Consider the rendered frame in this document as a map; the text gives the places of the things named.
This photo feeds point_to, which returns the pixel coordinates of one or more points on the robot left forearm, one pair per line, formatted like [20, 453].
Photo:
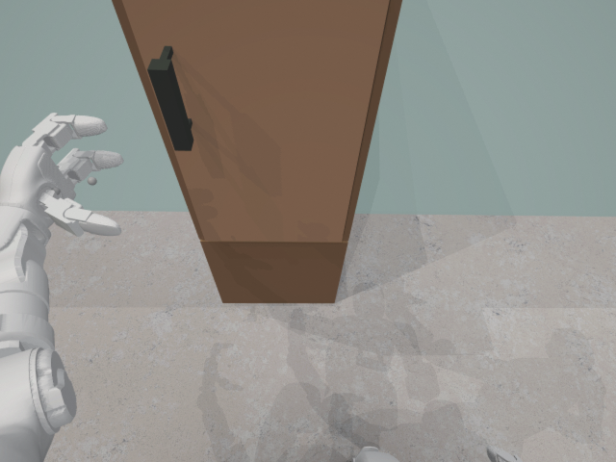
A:
[24, 289]

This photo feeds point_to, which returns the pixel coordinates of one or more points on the handle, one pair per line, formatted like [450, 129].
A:
[164, 82]

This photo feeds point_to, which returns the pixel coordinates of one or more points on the cupboard door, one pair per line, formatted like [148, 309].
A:
[278, 92]

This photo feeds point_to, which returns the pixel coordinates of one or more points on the left robot hand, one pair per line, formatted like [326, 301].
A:
[29, 174]

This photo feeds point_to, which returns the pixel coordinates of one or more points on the robot right shin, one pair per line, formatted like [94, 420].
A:
[367, 449]

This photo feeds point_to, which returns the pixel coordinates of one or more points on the robot left upper arm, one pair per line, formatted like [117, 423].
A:
[36, 399]

